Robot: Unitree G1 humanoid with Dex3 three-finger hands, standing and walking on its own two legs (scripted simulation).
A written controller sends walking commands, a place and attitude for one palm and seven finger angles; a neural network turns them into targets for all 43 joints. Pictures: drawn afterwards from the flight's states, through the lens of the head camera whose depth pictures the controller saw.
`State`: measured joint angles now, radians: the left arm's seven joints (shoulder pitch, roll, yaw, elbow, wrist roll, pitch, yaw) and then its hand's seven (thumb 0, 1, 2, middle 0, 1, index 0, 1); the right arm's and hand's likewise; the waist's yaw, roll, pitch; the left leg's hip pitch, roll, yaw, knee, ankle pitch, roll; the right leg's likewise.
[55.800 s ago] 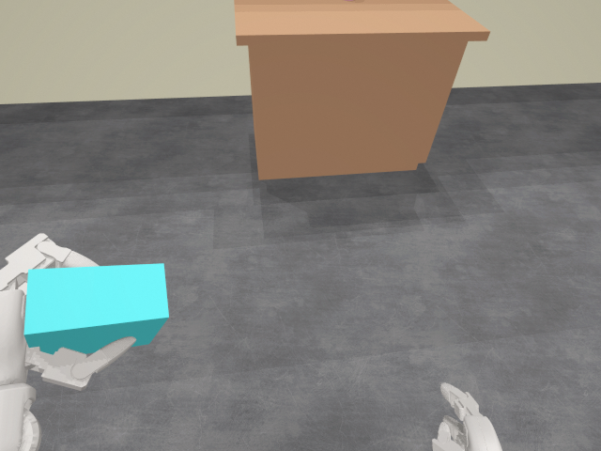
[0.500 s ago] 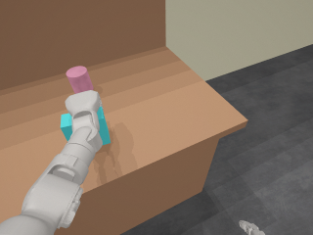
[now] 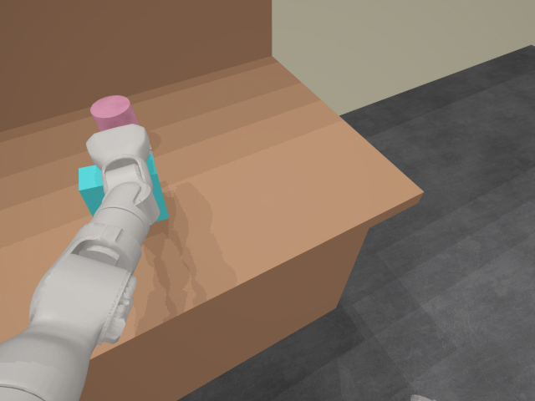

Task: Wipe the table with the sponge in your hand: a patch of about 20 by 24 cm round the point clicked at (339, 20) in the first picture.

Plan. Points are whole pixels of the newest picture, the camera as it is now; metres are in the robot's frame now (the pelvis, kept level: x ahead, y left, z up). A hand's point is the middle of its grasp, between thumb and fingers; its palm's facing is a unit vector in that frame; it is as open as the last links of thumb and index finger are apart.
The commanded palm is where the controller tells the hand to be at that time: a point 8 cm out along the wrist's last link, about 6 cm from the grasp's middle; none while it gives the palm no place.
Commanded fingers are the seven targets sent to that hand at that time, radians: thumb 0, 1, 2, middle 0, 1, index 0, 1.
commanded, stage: wipe back along the third lane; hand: left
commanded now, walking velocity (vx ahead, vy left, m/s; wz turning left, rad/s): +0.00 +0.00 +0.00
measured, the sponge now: (129, 201) +0.44 +0.24 +0.04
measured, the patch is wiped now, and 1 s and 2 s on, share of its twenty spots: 0.90 0.95 0.95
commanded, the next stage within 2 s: slide back across to the middle lane in 1.64 s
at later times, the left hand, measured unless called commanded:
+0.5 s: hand (133, 181) +0.44 +0.22 +0.09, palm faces +0.01 -0.05 -1.00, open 9.8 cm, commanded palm +0.40 +0.19 +0.13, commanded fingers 0.00 0.10 1.30 -1.20 -1.60 -1.20 -1.60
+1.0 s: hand (149, 203) +0.40 +0.18 +0.09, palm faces +0.02 -0.06 -1.00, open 9.8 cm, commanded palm +0.35 +0.16 +0.13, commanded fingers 0.00 0.10 1.30 -1.20 -1.60 -1.20 -1.60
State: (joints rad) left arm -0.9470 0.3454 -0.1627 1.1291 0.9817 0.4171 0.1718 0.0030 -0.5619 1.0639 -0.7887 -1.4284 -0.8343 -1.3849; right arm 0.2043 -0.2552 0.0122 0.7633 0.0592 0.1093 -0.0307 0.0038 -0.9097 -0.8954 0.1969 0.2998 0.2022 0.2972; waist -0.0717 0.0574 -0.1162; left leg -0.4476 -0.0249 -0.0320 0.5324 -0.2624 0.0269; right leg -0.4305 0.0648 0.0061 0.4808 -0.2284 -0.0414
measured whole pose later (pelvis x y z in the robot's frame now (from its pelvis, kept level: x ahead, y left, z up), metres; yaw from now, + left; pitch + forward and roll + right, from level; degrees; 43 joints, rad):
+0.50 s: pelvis +0.03 +0.02 +0.00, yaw +0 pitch +8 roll -1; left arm -0.72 0.23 -0.27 0.83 0.93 0.54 0.22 0.00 -0.50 1.04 -0.73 -1.48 -0.77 -1.44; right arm 0.15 -0.25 -0.01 0.74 0.07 0.16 0.02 0.01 -0.91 -0.90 0.20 0.30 0.20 0.30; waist 0.01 0.07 -0.16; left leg -0.35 -0.04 -0.03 0.51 -0.30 0.05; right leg -0.33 0.05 0.02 0.44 -0.26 -0.02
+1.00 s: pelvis +0.02 +0.00 +0.00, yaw +1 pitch +4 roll -1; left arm -0.57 0.17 -0.40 0.59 0.96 0.65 0.15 0.00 -0.51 1.04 -0.74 -1.47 -0.78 -1.43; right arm 0.03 -0.23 0.04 0.68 0.08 0.24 0.05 0.01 -0.91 -0.90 0.20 0.30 0.20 0.30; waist 0.06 0.07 -0.15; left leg -0.28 -0.04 -0.04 0.51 -0.30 0.03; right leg -0.26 0.05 0.00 0.47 -0.28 -0.04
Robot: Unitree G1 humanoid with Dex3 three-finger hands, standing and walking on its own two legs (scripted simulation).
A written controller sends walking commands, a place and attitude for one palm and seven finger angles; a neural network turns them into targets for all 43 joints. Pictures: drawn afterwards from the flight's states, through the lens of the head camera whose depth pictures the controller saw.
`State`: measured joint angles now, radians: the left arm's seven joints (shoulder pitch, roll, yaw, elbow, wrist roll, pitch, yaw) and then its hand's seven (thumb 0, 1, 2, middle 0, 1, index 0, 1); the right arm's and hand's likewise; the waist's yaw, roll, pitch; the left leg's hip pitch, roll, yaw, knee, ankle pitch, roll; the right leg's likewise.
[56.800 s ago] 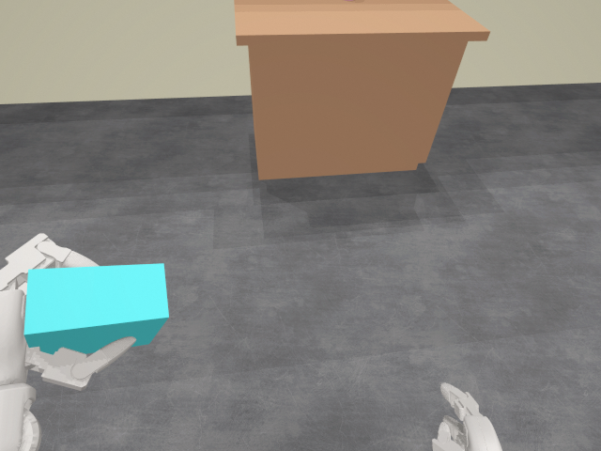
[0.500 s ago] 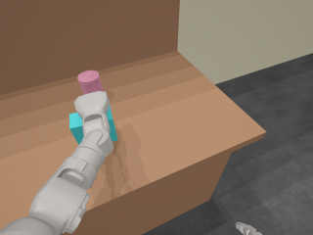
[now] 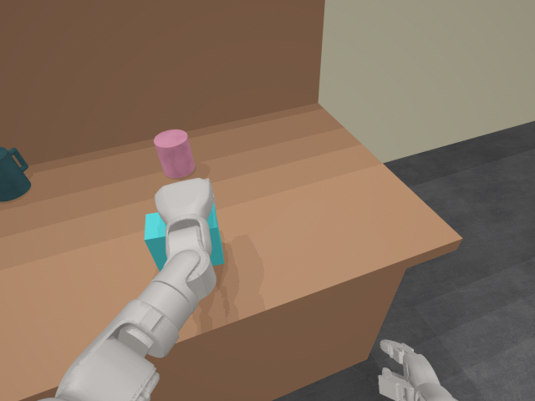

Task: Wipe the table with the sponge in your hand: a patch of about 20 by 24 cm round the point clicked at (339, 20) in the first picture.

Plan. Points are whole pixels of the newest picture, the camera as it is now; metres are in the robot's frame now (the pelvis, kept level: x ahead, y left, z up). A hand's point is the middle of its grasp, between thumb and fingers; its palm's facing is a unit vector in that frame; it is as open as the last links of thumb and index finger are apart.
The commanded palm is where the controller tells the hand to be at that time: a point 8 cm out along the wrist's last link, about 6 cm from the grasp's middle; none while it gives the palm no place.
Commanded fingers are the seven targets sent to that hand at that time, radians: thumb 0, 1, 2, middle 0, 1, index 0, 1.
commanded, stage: wipe back along the third lane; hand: left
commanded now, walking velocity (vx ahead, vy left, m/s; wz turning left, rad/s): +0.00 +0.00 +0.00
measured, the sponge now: (189, 246) +0.37 +0.19 +0.03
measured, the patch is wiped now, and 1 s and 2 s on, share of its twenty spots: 0.95 0.95 0.95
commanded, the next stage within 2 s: slide back across to the middle lane in 0.64 s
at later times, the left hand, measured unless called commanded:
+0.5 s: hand (201, 250) +0.32 +0.14 +0.08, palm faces +0.03 -0.08 -1.00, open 9.8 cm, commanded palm +0.28 +0.13 +0.13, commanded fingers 0.00 0.10 1.30 -1.20 -1.60 -1.20 -1.60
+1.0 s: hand (195, 265) +0.29 +0.14 +0.09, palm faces +0.09 -0.19 -0.98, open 9.8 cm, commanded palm +0.24 +0.15 +0.15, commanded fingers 0.00 0.10 1.30 -1.20 -1.60 -1.20 -1.60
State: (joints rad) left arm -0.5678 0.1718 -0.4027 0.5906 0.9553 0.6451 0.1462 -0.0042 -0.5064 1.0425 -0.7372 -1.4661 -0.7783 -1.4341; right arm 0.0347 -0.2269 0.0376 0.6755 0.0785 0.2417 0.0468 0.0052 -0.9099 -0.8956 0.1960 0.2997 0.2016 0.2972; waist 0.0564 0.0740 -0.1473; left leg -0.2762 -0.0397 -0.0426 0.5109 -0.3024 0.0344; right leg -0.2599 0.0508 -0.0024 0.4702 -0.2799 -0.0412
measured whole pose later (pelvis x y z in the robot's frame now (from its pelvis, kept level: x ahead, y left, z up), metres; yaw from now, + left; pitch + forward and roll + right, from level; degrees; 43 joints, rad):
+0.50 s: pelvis -0.02 -0.03 +0.00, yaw -1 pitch +0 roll +0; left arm -0.39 0.21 -0.41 0.38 0.95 0.68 0.12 0.00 -0.50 1.04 -0.73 -1.47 -0.77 -1.44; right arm 0.00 -0.26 0.03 0.66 0.10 0.21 0.04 0.01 -0.91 -0.90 0.19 0.30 0.20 0.30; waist 0.06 0.09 -0.12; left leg -0.21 -0.02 -0.03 0.48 -0.26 0.00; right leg -0.23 0.07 0.01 0.48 -0.26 -0.07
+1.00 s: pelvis -0.02 -0.04 +0.00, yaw -3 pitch -2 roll +1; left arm -0.16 0.27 -0.33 0.07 0.91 0.65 0.09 0.01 -0.50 1.04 -0.74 -1.46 -0.78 -1.43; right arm -0.02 -0.25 0.04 0.65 0.08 0.19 0.04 0.01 -0.91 -0.90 0.19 0.30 0.20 0.30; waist 0.07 0.09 -0.10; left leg -0.16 0.00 -0.01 0.47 -0.28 -0.01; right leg -0.18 0.09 0.03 0.49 -0.27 -0.09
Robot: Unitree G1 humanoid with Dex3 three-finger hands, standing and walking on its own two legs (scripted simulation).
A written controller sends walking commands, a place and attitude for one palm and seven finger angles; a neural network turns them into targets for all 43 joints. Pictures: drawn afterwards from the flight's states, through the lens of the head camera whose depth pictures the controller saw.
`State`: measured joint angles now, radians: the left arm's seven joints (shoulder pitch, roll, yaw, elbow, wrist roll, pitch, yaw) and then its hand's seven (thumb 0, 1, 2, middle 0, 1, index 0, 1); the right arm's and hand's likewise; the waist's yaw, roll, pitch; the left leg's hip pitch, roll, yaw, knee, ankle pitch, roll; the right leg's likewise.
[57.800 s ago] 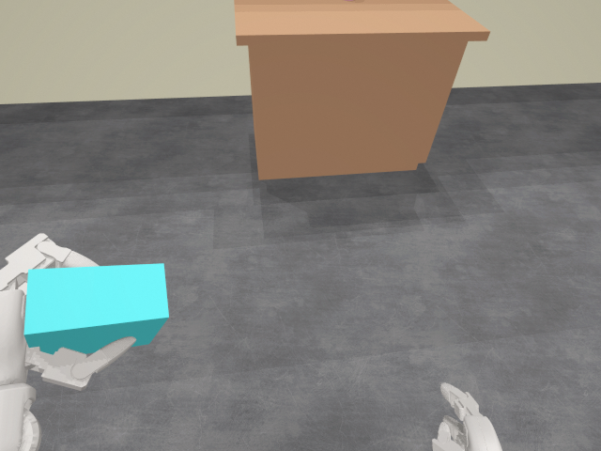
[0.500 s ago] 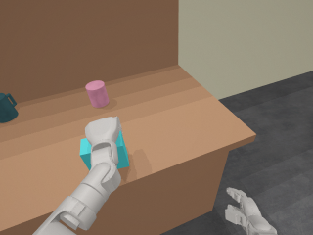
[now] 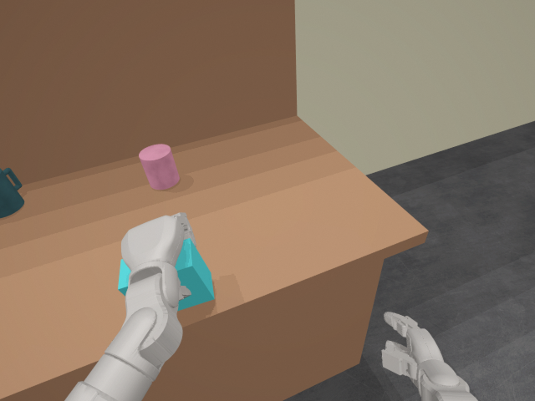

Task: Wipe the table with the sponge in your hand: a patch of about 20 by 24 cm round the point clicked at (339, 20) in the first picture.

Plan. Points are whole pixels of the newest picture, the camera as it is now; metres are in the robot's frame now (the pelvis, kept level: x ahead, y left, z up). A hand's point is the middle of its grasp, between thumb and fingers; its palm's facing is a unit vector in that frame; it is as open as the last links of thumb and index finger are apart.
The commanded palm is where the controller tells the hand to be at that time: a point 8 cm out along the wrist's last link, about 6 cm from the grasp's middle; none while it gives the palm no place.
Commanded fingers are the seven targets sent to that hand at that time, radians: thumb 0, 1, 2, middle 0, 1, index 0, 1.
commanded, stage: slide back across to the middle lane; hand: left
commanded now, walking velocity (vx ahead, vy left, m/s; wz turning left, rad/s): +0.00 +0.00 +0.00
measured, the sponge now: (173, 285) +0.29 +0.20 +0.04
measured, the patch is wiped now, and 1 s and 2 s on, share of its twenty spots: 0.95 0.95 0.95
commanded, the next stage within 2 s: wipe forward along the middle lane in 0.38 s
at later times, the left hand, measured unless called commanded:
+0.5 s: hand (135, 282) +0.26 +0.24 +0.09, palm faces +0.03 -0.13 -0.99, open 9.8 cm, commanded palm +0.23 +0.24 +0.14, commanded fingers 0.00 0.10 1.30 -1.20 -1.60 -1.20 -1.60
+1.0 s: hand (130, 262) +0.30 +0.27 +0.08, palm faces -0.01 -0.08 -1.00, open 9.7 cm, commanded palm +0.28 +0.27 +0.13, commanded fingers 0.00 0.10 1.30 -1.20 -1.60 -1.20 -1.60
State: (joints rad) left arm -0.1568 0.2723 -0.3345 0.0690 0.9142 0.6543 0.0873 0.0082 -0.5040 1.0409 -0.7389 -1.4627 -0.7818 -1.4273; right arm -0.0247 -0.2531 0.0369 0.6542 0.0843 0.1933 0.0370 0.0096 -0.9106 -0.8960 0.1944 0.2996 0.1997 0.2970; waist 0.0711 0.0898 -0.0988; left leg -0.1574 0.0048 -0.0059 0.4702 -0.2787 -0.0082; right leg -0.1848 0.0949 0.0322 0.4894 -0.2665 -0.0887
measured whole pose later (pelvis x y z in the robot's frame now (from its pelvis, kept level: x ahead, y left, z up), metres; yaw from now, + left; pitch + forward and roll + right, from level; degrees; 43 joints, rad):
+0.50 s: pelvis -0.02 +0.00 +0.00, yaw +0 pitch -3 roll +1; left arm -0.09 0.35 -0.25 0.04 0.93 0.57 0.02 0.00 -0.53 1.04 -0.77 -1.43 -0.82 -1.39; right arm 0.00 -0.25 0.04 0.67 0.07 0.13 -0.02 0.01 -0.91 -0.90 0.20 0.30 0.20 0.30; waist 0.08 0.10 -0.06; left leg -0.16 0.00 -0.01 0.46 -0.24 0.00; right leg -0.18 0.09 0.03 0.47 -0.23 -0.08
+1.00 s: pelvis -0.02 +0.00 +0.00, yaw +2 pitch -1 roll +1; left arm -0.29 0.38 -0.18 0.34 0.94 0.46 0.03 0.00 -0.55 1.05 -0.80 -1.41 -0.84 -1.37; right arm 0.06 -0.28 0.03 0.70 0.08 0.11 -0.06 0.01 -0.91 -0.90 0.20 0.30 0.20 0.30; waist 0.06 0.09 -0.07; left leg -0.22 0.00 -0.04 0.47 -0.25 -0.01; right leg -0.23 0.09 0.00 0.47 -0.23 -0.09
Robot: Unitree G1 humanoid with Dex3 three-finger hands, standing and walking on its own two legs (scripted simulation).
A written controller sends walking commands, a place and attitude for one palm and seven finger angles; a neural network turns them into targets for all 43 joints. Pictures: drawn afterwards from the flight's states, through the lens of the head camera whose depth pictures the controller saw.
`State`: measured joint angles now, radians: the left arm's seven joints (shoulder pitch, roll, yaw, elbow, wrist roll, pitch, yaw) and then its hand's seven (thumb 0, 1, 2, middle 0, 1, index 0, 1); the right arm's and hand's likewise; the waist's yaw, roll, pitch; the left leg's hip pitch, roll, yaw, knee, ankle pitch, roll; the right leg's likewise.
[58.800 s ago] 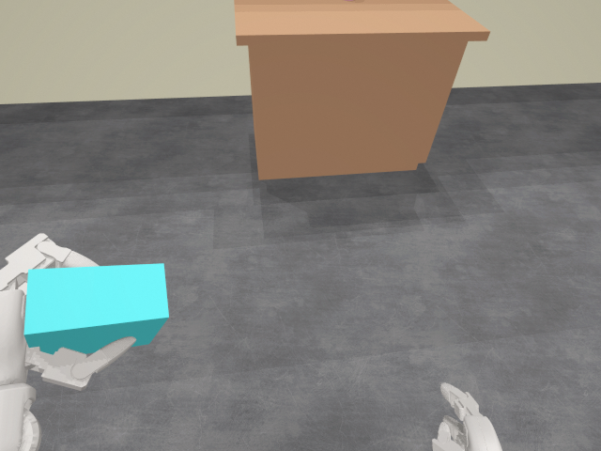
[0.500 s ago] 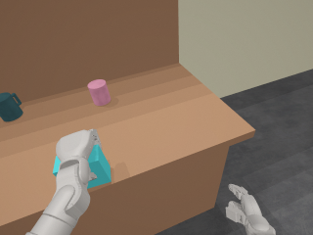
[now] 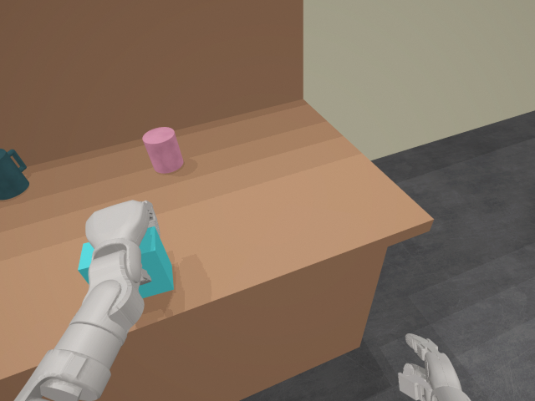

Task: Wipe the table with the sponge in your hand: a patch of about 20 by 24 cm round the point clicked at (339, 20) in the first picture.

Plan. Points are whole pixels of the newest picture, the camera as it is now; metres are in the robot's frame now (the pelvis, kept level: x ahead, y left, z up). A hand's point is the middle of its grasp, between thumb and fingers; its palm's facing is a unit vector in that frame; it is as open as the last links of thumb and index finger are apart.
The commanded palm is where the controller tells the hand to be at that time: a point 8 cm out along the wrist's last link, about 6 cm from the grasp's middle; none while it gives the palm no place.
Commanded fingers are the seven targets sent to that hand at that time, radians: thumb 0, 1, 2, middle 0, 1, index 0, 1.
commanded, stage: wipe forward along the middle lane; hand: left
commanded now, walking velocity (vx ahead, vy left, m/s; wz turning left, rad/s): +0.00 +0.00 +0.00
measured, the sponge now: (134, 273) +0.30 +0.27 +0.03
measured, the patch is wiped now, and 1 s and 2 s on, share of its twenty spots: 0.95 0.95 0.95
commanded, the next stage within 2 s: slide back across to the first lane in 1.10 s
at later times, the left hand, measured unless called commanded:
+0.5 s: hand (128, 225) +0.37 +0.29 +0.08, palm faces -0.06 -0.05 -1.00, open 9.8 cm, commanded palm +0.35 +0.30 +0.13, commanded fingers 0.00 0.10 1.30 -1.20 -1.60 -1.20 -1.60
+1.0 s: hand (126, 205) +0.41 +0.32 +0.08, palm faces -0.07 -0.01 -1.00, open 9.8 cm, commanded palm +0.40 +0.31 +0.12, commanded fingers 0.00 0.10 1.30 -1.20 -1.60 -1.20 -1.60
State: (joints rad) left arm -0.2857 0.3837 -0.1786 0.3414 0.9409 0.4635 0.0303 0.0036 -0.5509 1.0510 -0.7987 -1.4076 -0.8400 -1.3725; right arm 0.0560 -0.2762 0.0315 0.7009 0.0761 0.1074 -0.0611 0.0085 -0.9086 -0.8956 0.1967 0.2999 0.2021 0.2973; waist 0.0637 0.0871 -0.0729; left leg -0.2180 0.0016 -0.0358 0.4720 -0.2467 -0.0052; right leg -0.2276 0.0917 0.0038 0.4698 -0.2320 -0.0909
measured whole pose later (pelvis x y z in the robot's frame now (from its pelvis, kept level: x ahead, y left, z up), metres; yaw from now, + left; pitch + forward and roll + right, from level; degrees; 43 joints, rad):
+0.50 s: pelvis +0.00 +0.00 +0.00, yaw +0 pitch +3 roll +0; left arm -0.49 0.46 -0.07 0.66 0.95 0.29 0.06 0.00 -0.56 1.06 -0.81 -1.40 -0.84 -1.38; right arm 0.16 -0.29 0.01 0.72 0.08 0.11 -0.07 0.01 -0.91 -0.90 0.20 0.30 0.20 0.30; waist 0.01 0.08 -0.08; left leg -0.32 0.01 -0.04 0.51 -0.25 0.00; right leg -0.32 0.10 0.00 0.48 -0.22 -0.09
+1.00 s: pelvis +0.00 +0.03 +0.00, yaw +1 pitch +7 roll -1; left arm -0.72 0.46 -0.10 0.91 1.00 0.26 0.12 0.00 -0.57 1.06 -0.81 -1.40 -0.85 -1.38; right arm 0.18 -0.27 0.01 0.72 0.08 0.12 -0.05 0.01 -0.91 -0.90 0.20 0.30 0.20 0.30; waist -0.01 0.07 -0.10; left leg -0.40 -0.03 -0.05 0.53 -0.25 0.02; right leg -0.38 0.06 -0.01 0.48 -0.22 -0.05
